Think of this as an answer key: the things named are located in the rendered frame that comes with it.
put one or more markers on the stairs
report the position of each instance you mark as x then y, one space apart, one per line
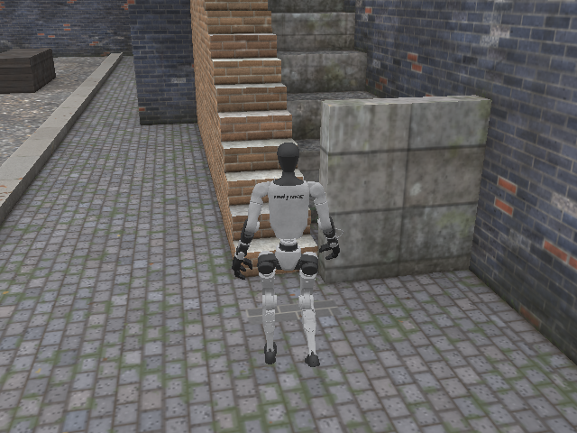
242 114

